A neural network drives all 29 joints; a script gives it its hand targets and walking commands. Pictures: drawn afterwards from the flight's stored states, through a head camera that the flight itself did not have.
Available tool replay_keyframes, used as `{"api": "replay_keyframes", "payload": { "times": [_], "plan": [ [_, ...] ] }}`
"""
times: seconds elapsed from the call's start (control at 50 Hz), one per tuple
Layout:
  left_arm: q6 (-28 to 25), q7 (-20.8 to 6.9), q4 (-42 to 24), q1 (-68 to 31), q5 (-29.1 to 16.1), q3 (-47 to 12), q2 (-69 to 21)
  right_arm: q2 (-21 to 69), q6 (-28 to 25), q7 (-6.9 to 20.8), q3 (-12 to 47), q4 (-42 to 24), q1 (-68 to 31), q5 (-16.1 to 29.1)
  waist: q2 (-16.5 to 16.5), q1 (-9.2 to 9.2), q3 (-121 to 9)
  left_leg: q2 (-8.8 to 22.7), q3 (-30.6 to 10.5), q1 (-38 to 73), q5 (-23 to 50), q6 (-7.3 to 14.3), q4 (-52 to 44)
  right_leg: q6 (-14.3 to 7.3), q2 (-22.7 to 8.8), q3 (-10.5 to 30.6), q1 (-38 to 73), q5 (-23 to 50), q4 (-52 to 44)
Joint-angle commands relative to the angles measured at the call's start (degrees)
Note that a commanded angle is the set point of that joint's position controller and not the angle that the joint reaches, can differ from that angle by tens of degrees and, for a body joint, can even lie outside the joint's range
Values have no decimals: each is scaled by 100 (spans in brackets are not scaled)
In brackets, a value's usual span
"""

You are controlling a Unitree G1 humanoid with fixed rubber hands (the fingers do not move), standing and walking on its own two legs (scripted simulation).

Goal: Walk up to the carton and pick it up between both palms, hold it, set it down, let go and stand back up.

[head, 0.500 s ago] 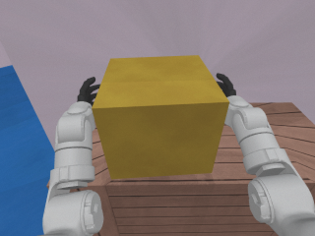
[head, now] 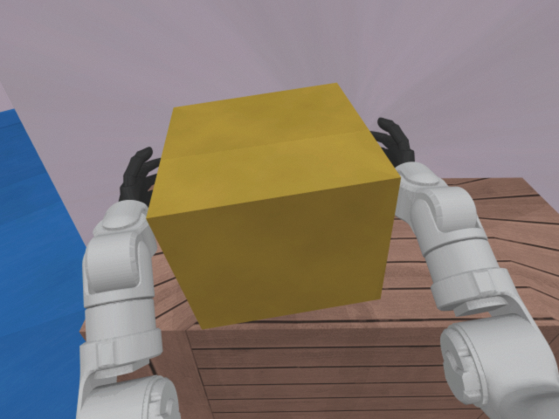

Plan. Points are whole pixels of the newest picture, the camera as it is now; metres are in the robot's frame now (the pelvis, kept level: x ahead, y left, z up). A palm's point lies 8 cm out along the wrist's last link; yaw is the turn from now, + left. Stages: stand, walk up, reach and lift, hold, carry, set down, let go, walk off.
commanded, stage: hold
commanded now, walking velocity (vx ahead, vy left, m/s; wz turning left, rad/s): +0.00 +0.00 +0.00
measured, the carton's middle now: (273, 199) +0.40 +0.02 +0.17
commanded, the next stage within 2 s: none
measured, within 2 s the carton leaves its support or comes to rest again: neither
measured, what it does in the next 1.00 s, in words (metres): stands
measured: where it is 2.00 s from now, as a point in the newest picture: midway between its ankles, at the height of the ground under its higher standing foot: outside the picture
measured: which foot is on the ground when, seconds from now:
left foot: down 0.00-1.00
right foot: down 0.00-1.00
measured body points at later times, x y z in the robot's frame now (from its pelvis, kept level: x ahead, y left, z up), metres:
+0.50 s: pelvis -0.01 +0.00 +0.00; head -0.08 +0.01 +0.44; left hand +0.37 +0.18 +0.22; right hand +0.37 -0.17 +0.21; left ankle +0.03 +0.11 -0.75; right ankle +0.02 -0.11 -0.75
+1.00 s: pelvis +0.00 +0.00 +0.00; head -0.04 +0.01 +0.45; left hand +0.37 +0.20 +0.20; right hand +0.40 -0.15 +0.22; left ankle +0.03 +0.11 -0.75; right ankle +0.02 -0.11 -0.75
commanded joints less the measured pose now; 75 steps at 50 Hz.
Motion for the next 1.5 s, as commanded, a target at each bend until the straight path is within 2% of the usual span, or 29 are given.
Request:
{"api": "replay_keyframes", "payload": {
  "times": [0.0, 0.04, 0.08, 0.14, 0.2, 0.24, 0.28, 0.34, 0.42, 0.46, 0.5, 0.56, 0.6, 0.64, 0.74, 0.8, 0.88, 0.92, 0.96, 1.0, 1.08, 1.12, 1.16, 1.22, 1.26, 1.28, 1.34, 1.4, 1.48],
  "plan": [
    [-723, -526, -1753, -5974, -1677, -3642, -2988, 3387, -453, 916, 1668, -2532, -4025, 686, 640, -599, -3705, -108, -330, 960, 1491, -458, -22, 105, 275, 136, 420, 1434, -253],
    [-646, -603, -987, -5818, -1403, -3361, -2972, 3281, -377, 1014, 1345, -1681, -3892, 364, 561, -648, -2887, -51, -281, 409, 377, -384, -357, 61, 160, 164, 359, 786, -335],
    [-564, -758, -195, -5532, -1020, -2931, -2965, 3225, -332, 1099, 1014, -851, -3819, 120, 469, -609, -2074, -17, -223, -91, -338, -286, -659, 41, 71, 189, 447, 278, -398],
    [-416, -1113, 863, -5033, -408, -2175, -2855, 3019, -273, 1200, 755, -17, -4100, -33, 373, -281, -1263, 36, -152, -567, -746, -100, -920, -59, 47, 298, 536, -365, -456],
    [-318, -1357, 1524, -4773, -27, -1567, -2688, 3034, -299, 1282, 902, -87, -4820, 100, 183, 152, -1189, 6, -63, -656, -744, 103, -926, -50, 72, 393, 612, -705, -524],
    [-353, -1389, 1705, -4888, -13, -1346, -2671, 3197, -407, 1283, 1066, -377, -5356, 242, 25, 329, -1329, -52, -22, -552, -585, 197, -849, 14, 74, 395, 592, -774, -600],
    [-492, -1298, 1683, -5222, -173, -1356, -2815, 3459, -595, 1267, 1234, -723, -5820, 379, -69, 376, -1621, -103, -16, -418, -404, 236, -764, 93, 72, 351, 577, -672, -626],
    [-777, -1039, 1294, -5799, -592, -1767, -3205, 3914, -916, 1225, 1539, -1326, -6251, 548, -171, 307, -2382, -157, -32, -159, -41, 237, -620, 192, 86, 267, 692, -217, -536],
    [-1116, -655, 309, -6572, -1303, -2741, -3650, 4184, -1161, 1165, 1824, -2066, -6350, 710, 76, 143, -3775, -148, -121, 352, 625, 71, -335, 145, 209, 173, 710, 587, -315],
    [-1218, -486, 41, -6756, -1515, -3049, -3695, 4204, -1195, 1158, 1853, -2103, -6125, 718, 227, 86, -4026, -132, -166, 563, 770, -27, -229, 116, 252, 132, 510, 700, -287],
    [-1209, -395, -47, -6570, -1544, -3170, -3666, 4126, -1167, 1148, 1823, -1993, -5753, 692, 307, 13, -3927, -127, -183, 687, 889, -92, -175, 114, 260, 122, 392, 828, -296],
    [-1044, -433, 241, -5960, -1259, -2909, -3497, 3891, -995, 1095, 1693, -1545, -5239, 625, 248, -41, -3253, -139, -171, 541, 784, -91, -251, 145, 216, 161, 466, 835, -364],
    [-879, -560, 598, -5469, -939, -2563, -3350, 3721, -857, 1049, 1603, -1139, -4978, 589, 168, -33, -2607, -159, -153, 335, 656, -51, -355, 171, 166, 200, 597, 781, -422],
    [-722, -724, 754, -4926, -648, -2297, -3250, 3581, -761, 982, 1589, -989, -4748, 631, 112, -44, -2209, -182, -137, 327, 846, -46, -377, 205, 132, 226, 835, 1072, -433],
    [-472, -1108, 474, -4284, -354, -2144, -3067, 3288, -555, 770, 1810, -1393, -4577, 944, 109, -62, -2262, -217, -170, 542, 1702, -139, -230, 196, 139, 327, 1439, 2283, -311],
    [-469, -1106, -279, -4425, -570, -2398, -3076, 3361, -562, 664, 2013, -2256, -4655, 1162, 132, -163, -2859, -283, -168, 758, 2228, -196, -76, 248, 206, 275, 1715, 2887, -190],
    [-649, -827, -1734, -5230, -1283, -3215, -3171, 3590, -612, 612, 2238, -3410, -4731, 1310, 348, -362, -4014, -286, -241, 1138, 2853, -350, 199, 288, 327, 182, 1532, 3166, -14],
    [-717, -677, -2321, -5626, -1590, -3572, -3133, 3600, -565, 648, 2191, -3501, -4439, 1228, 531, -482, -4324, -237, -305, 1316, 2916, -447, 270, 252, 366, 139, 1192, 2916, -10],
    [-720, -564, -2485, -5815, -1733, -3723, -3041, 3460, -472, 739, 1992, -3198, -4014, 1025, 699, -584, -4227, -150, -360, 1414, 2640, -526, 227, 183, 369, 99, 735, 2277, -110],
    [-662, -532, -2072, -5757, -1656, -3616, -2892, 3255, -379, 848, 1693, -2615, -3705, 741, 682, -648, -3694, -84, -357, 1144, 1830, -526, 31, 109, 309, 110, 457, 1606, -228],
    [-501, -772, -432, -5333, -1037, -3001, -2827, 3067, -250, 1036, 1056, -1004, -3560, 136, 453, -667, -2110, 4, -252, 15, -169, -346, -612, 18, 101, 182, 481, 450, -374],
    [-420, -1006, 266, -5035, -659, -2558, -2822, 2979, -221, 1114, 837, -404, -3721, -15, 383, -507, -1555, 32, -190, -353, -514, -232, -810, -47, 61, 245, 572, 28, -410],
    [-342, -1220, 882, -4797, -298, -2065, -2756, 2924, -214, 1187, 771, -57, -4057, -32, 303, -227, -1268, 49, -136, -555, -665, -92, -910, -81, 65, 315, 633, -312, -439],
    [-321, -1386, 1334, -4776, -61, -1593, -2701, 3104, -310, 1257, 1012, -282, -4850, 169, 111, 181, -1355, -16, -46, -531, -505, 92, -851, -31, 84, 379, 674, -517, -510],
    [-413, -1352, 1438, -5011, -110, -1436, -2743, 3363, -468, 1255, 1215, -626, -5427, 331, -41, 339, -1568, -89, -14, -417, -324, 185, -761, 54, 86, 362, 654, -518, -576],
    [-495, -1290, 1413, -5196, -210, -1459, -2830, 3522, -571, 1250, 1322, -818, -5676, 407, -100, 360, -1729, -114, -13, -350, -233, 209, -719, 103, 80, 343, 658, -443, -582],
    [-786, -1032, 1086, -5797, -613, -1829, -3190, 3974, -894, 1213, 1614, -1397, -6150, 570, -213, 312, -2456, -167, -31, -141, 54, 228, -593, 210, 89, 269, 761, -55, -504],
    [-1058, -749, 459, -6470, -1134, -2526, -3520, 4197, -1102, 1181, 1786, -1896, -6332, 648, -54, 201, -3467, -160, -90, 167, 402, 137, -418, 175, 165, 202, 745, 360, -357],
    [-1240, -443, 98, -6735, -1495, -3060, -3670, 4206, -1193, 1188, 1787, -1899, -5957, 597, 204, 77, -3858, -120, -148, 493, 557, -25, -283, 121, 229, 120, 404, 516, -316]
  ]
}}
